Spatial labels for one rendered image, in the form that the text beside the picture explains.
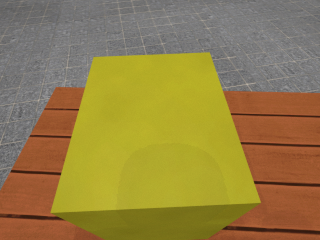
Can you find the table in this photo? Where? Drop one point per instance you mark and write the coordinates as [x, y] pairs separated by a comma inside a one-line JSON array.
[[280, 136]]

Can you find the carton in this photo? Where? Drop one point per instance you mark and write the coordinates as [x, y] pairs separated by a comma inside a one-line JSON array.
[[154, 153]]

